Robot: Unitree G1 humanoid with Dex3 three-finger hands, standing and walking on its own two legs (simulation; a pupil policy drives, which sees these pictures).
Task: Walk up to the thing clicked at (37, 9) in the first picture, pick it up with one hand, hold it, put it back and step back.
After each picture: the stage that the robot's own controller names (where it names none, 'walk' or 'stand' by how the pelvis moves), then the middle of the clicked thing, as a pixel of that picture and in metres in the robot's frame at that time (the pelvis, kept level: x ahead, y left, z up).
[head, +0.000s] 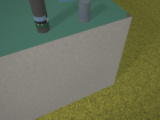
stand; (38, 8) +0.75 +0.22 +0.09
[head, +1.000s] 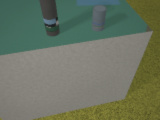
rise first; (49, 10) +0.70 +0.20 +0.10
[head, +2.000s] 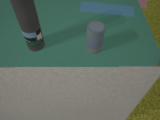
stand; (28, 21) +0.53 +0.22 +0.12
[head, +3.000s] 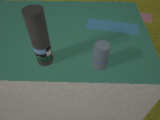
stand; (40, 39) +0.51 +0.19 +0.09
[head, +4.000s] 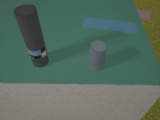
stand; (34, 39) +0.50 +0.21 +0.09
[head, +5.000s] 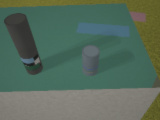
stand; (26, 47) +0.48 +0.23 +0.08
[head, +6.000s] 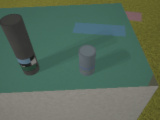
stand; (22, 48) +0.48 +0.25 +0.08
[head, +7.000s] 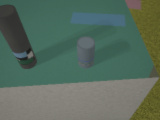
rise first; (18, 41) +0.48 +0.25 +0.09
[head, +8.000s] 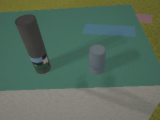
rise first; (35, 47) +0.48 +0.24 +0.09
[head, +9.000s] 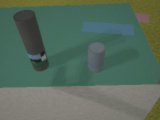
go down; (34, 44) +0.49 +0.22 +0.09
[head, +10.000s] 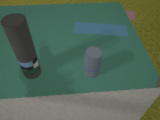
go down; (24, 50) +0.46 +0.21 +0.09
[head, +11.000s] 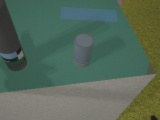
close in; (6, 40) +0.46 +0.23 +0.11
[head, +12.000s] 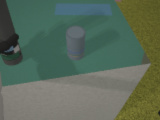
close; (3, 32) +0.50 +0.23 +0.13
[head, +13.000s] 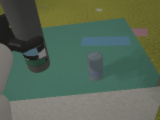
lift; (28, 32) +0.34 +0.15 +0.30
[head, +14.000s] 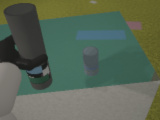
hold; (33, 52) +0.34 +0.15 +0.22
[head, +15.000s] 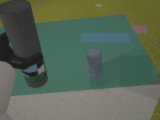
hold; (28, 50) +0.33 +0.17 +0.24
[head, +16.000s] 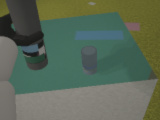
crouch; (29, 31) +0.39 +0.16 +0.26
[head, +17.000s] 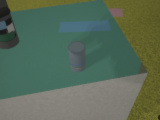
lower; out of the picture +0.48 +0.22 +0.27
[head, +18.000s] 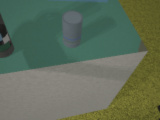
lower; out of the picture +0.50 +0.23 +0.14
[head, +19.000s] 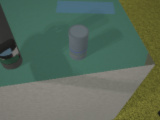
lower; out of the picture +0.47 +0.23 +0.13
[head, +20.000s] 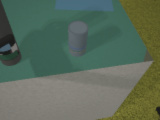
lower; out of the picture +0.48 +0.23 +0.13
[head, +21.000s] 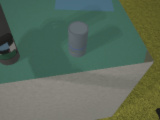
lower; out of the picture +0.48 +0.23 +0.13
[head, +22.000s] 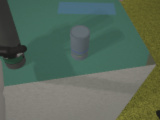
open; (5, 35) +0.47 +0.22 +0.13
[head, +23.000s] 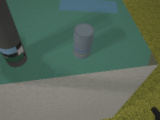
sink last; (5, 34) +0.46 +0.22 +0.13
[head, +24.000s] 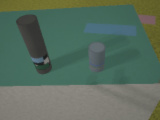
sink last; (36, 47) +0.48 +0.23 +0.09
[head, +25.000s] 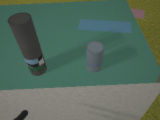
stand; (30, 48) +0.46 +0.22 +0.09
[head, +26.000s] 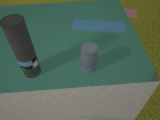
stand; (24, 50) +0.45 +0.23 +0.09
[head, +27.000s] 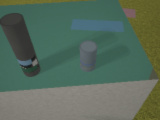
stand; (23, 49) +0.46 +0.23 +0.09
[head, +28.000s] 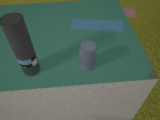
stand; (23, 48) +0.46 +0.23 +0.09
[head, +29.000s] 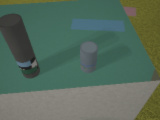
stand; (22, 50) +0.45 +0.23 +0.09
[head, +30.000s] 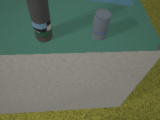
walk; (39, 12) +0.57 +0.17 +0.10
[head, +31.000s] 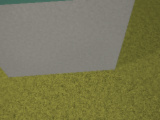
walk; out of the picture +0.93 +0.26 +0.12
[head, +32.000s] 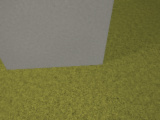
walk; out of the picture +1.17 +0.27 +0.10
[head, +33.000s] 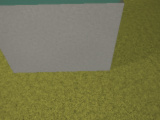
stand; out of the picture +1.11 +0.24 +0.09
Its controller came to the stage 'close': yes
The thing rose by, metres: 0.20
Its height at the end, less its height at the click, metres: +0.00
